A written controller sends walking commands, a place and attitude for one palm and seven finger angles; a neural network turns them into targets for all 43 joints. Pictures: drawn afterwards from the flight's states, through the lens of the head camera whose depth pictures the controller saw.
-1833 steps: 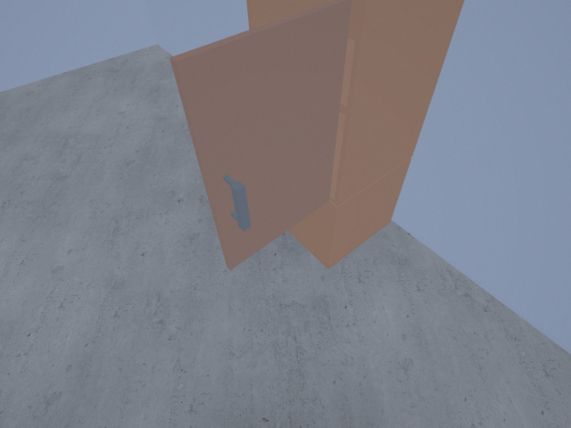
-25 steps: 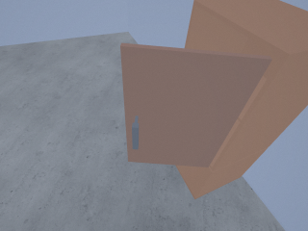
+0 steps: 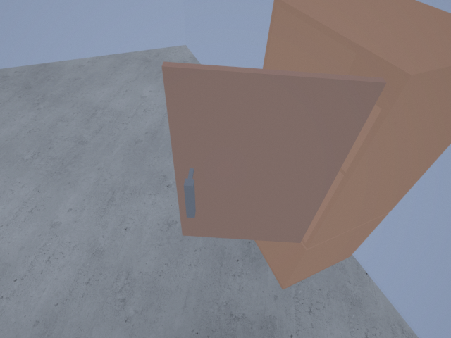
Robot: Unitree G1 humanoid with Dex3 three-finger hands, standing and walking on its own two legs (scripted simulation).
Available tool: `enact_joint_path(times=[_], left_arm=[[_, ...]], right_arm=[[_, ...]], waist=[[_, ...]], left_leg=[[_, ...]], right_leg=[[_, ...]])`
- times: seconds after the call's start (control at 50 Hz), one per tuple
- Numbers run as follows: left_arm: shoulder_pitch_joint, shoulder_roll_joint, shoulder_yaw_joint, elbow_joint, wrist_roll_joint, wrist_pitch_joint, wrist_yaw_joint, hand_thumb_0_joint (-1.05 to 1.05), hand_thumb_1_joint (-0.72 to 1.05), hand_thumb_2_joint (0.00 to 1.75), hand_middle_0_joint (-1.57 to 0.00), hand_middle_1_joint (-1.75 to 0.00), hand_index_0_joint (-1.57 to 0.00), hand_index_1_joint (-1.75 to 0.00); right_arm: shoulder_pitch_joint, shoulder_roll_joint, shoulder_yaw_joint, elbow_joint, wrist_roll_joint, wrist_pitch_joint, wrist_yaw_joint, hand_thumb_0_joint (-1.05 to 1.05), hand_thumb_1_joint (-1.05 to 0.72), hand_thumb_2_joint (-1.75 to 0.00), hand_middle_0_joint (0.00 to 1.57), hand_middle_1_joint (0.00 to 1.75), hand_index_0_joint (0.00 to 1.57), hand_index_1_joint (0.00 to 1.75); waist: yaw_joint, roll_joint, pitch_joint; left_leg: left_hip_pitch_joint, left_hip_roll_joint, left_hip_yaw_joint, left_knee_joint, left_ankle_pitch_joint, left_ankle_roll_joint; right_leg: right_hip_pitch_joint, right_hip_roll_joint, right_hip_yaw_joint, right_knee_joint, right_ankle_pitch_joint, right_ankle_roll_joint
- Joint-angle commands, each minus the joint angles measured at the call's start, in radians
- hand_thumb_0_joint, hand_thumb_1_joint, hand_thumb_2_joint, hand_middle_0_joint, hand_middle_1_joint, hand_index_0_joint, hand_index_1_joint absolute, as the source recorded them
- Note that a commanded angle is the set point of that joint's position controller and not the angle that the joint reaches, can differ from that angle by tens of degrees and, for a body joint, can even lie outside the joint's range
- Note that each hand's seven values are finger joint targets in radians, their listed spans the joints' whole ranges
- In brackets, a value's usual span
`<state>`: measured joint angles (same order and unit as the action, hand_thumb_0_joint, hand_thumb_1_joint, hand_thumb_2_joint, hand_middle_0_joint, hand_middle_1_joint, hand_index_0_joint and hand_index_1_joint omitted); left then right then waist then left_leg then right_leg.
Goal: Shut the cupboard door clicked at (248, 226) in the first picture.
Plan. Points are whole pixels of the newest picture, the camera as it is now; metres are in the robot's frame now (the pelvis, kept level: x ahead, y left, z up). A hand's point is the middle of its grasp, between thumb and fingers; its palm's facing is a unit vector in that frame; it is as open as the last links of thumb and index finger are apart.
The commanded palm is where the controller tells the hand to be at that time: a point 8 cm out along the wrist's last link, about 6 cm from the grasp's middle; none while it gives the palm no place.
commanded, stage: shuffle to correct the standing spot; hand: left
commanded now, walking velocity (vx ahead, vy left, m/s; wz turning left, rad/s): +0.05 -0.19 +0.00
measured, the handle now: (191, 193) +0.46 +0.12 -0.08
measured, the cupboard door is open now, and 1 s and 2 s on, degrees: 63 63 63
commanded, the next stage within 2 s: come to a stop and stand still in 0.32 s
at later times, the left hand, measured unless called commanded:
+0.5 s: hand out of the picture -0.03 +0.10 -0.19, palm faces +0.09 -0.99 -0.13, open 7.4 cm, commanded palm none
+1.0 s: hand out of the picture +0.02 +0.16 -0.18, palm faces +0.05 -0.97 -0.24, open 7.4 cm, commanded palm none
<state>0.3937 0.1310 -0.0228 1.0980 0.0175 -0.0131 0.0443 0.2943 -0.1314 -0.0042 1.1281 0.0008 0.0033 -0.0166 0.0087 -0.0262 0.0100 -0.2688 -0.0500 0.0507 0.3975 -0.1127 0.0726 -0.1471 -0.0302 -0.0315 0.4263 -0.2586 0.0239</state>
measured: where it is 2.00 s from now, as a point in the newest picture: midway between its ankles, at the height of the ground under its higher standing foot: outside the picture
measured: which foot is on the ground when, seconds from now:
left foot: down 0.00-1.00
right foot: down 0.00-1.00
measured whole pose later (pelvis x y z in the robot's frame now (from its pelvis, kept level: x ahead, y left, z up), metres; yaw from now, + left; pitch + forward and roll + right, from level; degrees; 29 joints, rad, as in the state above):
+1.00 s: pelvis +0.00 -0.03 +0.00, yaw +0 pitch -1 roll -1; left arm 0.29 0.18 0.02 1.00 0.02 0.01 0.05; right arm 0.18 -0.16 -0.03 1.03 -0.01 0.02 -0.03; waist 0.02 0.00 0.05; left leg -0.27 -0.04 0.13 0.47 -0.19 0.10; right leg -0.17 0.01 -0.05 0.49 -0.30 -0.02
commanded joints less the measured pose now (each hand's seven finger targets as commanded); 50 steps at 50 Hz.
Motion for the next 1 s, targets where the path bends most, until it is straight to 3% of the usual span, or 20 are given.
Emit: enact_joint_path(times=[0.0,0.12,0.18,0.22,0.28,0.34,0.36,0.4,0.44,0.48,0.52,0.54,0.56,0.58,0.62,0.68,0.76,0.82,0.9,0.98], left_arm=[[0.1,0.065,0.015,-0.01,-0.002,-0.007,0.0,0.0,0.9,0.9,-0.2,-0.3,-0.2,-0.3],[0.123,0.059,0.03,-0.017,0.008,0.019,-0.011,0.0,0.9,0.9,-0.2,-0.3,-0.2,-0.3],[0.13,0.054,0.04,-0.028,0.013,0.031,-0.02,0.0,0.9,0.9,-0.2,-0.3,-0.2,-0.3],[0.141,0.054,0.046,-0.038,0.015,0.034,-0.026,0.0,0.9,0.9,-0.2,-0.3,-0.2,-0.3],[0.154,0.065,0.054,-0.052,0.015,0.035,-0.03,0.0,0.9,0.9,-0.2,-0.3,-0.2,-0.3],[0.14,0.105,0.066,-0.069,0.012,0.03,-0.019,0.0,0.9,0.9,-0.2,-0.3,-0.2,-0.3],[0.124,0.1,0.066,-0.08,0.011,0.027,-0.017,0.0,0.9,0.9,-0.2,-0.3,-0.2,-0.3],[0.1,0.096,0.067,-0.093,0.016,0.025,-0.018,0.0,0.9,0.9,-0.2,-0.3,-0.2,-0.3],[0.121,0.087,0.062,-0.087,0.016,0.014,-0.011,0.0,0.9,0.9,-0.2,-0.3,-0.2,-0.3],[0.131,0.089,0.053,-0.067,0.011,-0.001,-0.004,0.0,0.9,0.9,-0.2,-0.3,-0.2,-0.3],[0.095,0.082,0.043,-0.058,0.0,-0.012,0.0,0.0,0.9,0.9,-0.2,-0.3,-0.2,-0.3],[0.094,0.08,0.041,-0.06,-0.006,-0.014,-0.001,0.0,0.9,0.9,-0.2,-0.3,-0.2,-0.3],[0.112,0.061,0.036,-0.059,-0.011,-0.014,0.003,0.0,0.9,0.9,-0.2,-0.3,-0.2,-0.3],[0.108,0.05,0.034,-0.058,-0.007,-0.009,0.013,0.0,0.9,0.9,-0.2,-0.3,-0.2,-0.3],[0.097,0.07,0.036,-0.052,0.001,0.003,0.02,0.0,0.9,0.9,-0.2,-0.3,-0.2,-0.3],[0.075,0.099,0.046,-0.063,-0.002,0.007,0.019,0.0,0.9,0.9,-0.2,-0.3,-0.2,-0.3],[0.034,0.096,0.053,-0.099,0.0,0.014,0.015,0.0,0.9,0.9,-0.2,-0.3,-0.2,-0.3],[0.02,0.081,0.049,-0.111,0.001,0.02,0.01,0.0,0.9,0.9,-0.2,-0.3,-0.2,-0.3],[-0.008,0.086,0.046,-0.121,0.003,0.021,0.002,0.0,0.9,0.9,-0.2,-0.3,-0.2,-0.3],[-0.024,0.102,0.042,-0.121,0.005,0.021,-0.006,0.0,0.9,0.9,-0.2,-0.3,-0.2,-0.3]], right_arm=[[0.049,-0.091,-0.013,-0.026,-0.006,-0.019,-0.007,0.0,-0.9,-0.9,0.2,0.3,0.2,0.3],[0.042,-0.125,-0.036,-0.034,-0.016,-0.007,-0.02,0.0,-0.9,-0.9,0.2,0.3,0.2,0.3],[0.039,-0.147,-0.051,-0.044,-0.02,-0.004,-0.027,0.0,-0.9,-0.9,0.2,0.3,0.2,0.3],[0.034,-0.152,-0.058,-0.051,-0.021,-0.005,-0.031,0.0,-0.9,-0.9,0.2,0.3,0.2,0.3],[0.022,-0.138,-0.062,-0.068,-0.024,-0.001,-0.032,0.0,-0.9,-0.9,0.2,0.3,0.2,0.3],[0.006,-0.057,-0.042,-0.09,-0.023,-0.002,-0.028,0.0,-0.9,-0.9,0.2,0.3,0.2,0.3],[-0.018,-0.05,-0.037,-0.1,-0.024,-0.005,-0.026,0.0,-0.9,-0.9,0.2,0.3,0.2,0.3],[-0.026,-0.054,-0.041,-0.105,-0.021,-0.01,-0.028,0.0,-0.9,-0.9,0.2,0.3,0.2,0.3],[-0.041,-0.034,-0.03,-0.109,-0.018,-0.015,-0.028,0.0,-0.9,-0.9,0.2,0.3,0.2,0.3],[-0.042,-0.005,-0.013,-0.102,-0.013,-0.022,-0.027,0.0,-0.9,-0.9,0.2,0.3,0.2,0.3],[0.017,0.001,-0.005,-0.066,-0.004,-0.031,-0.026,0.0,-0.9,-0.9,0.2,0.3,0.2,0.3],[0.043,-0.035,-0.01,-0.056,-0.003,-0.04,-0.032,0.0,-0.9,-0.9,0.2,0.3,0.2,0.3],[0.048,-0.074,-0.015,-0.055,-0.003,-0.045,-0.04,0.0,-0.9,-0.9,0.2,0.3,0.2,0.3],[0.042,-0.083,-0.015,-0.056,-0.001,-0.036,-0.046,0.0,-0.9,-0.9,0.2,0.3,0.2,0.3],[0.008,-0.076,-0.013,-0.061,0.003,-0.029,-0.051,0.0,-0.9,-0.9,0.2,0.3,0.2,0.3],[0.003,-0.099,-0.024,-0.089,-0.003,-0.018,-0.051,0.0,-0.9,-0.9,0.2,0.3,0.2,0.3],[-0.019,-0.124,-0.04,-0.122,-0.008,-0.009,-0.046,0.0,-0.9,-0.9,0.2,0.3,0.2,0.3],[-0.048,-0.11,-0.036,-0.133,-0.011,-0.009,-0.038,0.0,-0.9,-0.9,0.2,0.3,0.2,0.3],[-0.071,-0.109,-0.033,-0.141,-0.015,-0.003,-0.019,0.0,-0.9,-0.9,0.2,0.3,0.2,0.3],[-0.061,-0.116,-0.03,-0.132,-0.018,0.004,-0.006,0.0,-0.9,-0.9,0.2,0.3,0.2,0.3]], waist=[[-0.009,0.02,0.089],[-0.004,0.082,0.116],[-0.002,0.105,0.094],[0.005,0.095,0.075],[0.01,0.032,0.071],[0.01,-0.209,0.091],[0.017,-0.204,0.093],[0.011,-0.131,0.071],[0.017,-0.048,0.063],[0.015,0.005,0.036],[-0.015,0.003,0.005],[-0.019,0.03,-0.029],[-0.005,0.076,-0.064],[0.003,0.059,-0.048],[0.008,0.123,0.023],[0.003,0.081,0.006],[0.0,0.039,-0.047],[0.012,0.027,-0.029],[0.008,-0.015,0.029],[0.001,-0.008,0.098]], left_leg=[[0.028,0.143,-0.18,-0.135,-0.246,-0.033],[-0.054,0.21,-0.261,-0.194,-0.444,-0.001],[-0.067,0.246,-0.296,-0.204,-0.467,0.022],[-0.073,0.25,-0.286,-0.181,-0.435,0.028],[-0.12,0.199,-0.199,-0.08,-0.386,-0.001],[-0.199,0.063,0.018,0.249,-0.228,-0.046],[-0.214,0.058,0.021,0.357,-0.263,-0.045],[-0.258,0.071,0.029,0.477,-0.328,-0.046],[-0.268,0.078,0.036,0.464,-0.356,-0.057],[-0.183,0.085,0.03,0.294,-0.303,-0.065],[0.021,0.074,0.028,0.05,-0.062,-0.061],[0.135,0.121,-0.018,0.024,0.191,-0.038],[0.215,0.197,-0.069,0.089,0.46,-0.003],[0.207,0.226,-0.074,0.119,0.548,0.017],[0.159,0.206,-0.076,0.116,0.576,0.02],[0.159,0.201,-0.083,0.115,0.578,0.01],[0.174,0.214,-0.099,0.104,0.508,0.02],[0.104,0.217,-0.131,0.04,0.309,0.033],[0.03,0.183,-0.14,-0.037,-0.072,0.006],[-0.023,0.17,-0.171,-0.132,-0.309,-0.006]], right_leg=[[-0.128,-0.054,0.065,-0.102,-0.081,-0.048],[-0.13,-0.002,0.012,-0.005,-0.117,-0.048],[-0.137,0.011,-0.002,0.048,-0.117,-0.051],[-0.119,0.011,-0.003,0.034,-0.106,-0.055],[-0.095,-0.018,0.054,-0.05,-0.134,-0.075],[-0.097,-0.159,0.244,-0.221,-0.227,-0.157],[-0.1,-0.186,0.251,-0.223,-0.09,-0.185],[-0.031,-0.188,0.206,-0.153,0.196,-0.23],[0.038,-0.206,0.198,-0.102,0.472,-0.251],[0.07,-0.198,0.18,-0.043,0.622,-0.234],[0.028,-0.134,0.115,0.042,0.691,-0.157],[-0.01,-0.096,0.086,0.078,0.66,-0.101],[-0.058,-0.072,0.082,0.064,0.54,-0.058],[-0.06,-0.064,0.078,0.012,0.421,-0.028],[-0.056,-0.079,0.084,0.006,0.44,-0.017],[-0.04,-0.092,0.078,0.044,0.496,-0.035],[-0.048,-0.085,0.077,0.066,0.405,-0.043],[-0.035,-0.066,0.079,0.04,0.221,-0.045],[-0.073,-0.074,0.107,-0.03,0.029,-0.066],[-0.134,-0.065,0.112,-0.086,-0.155,-0.072]])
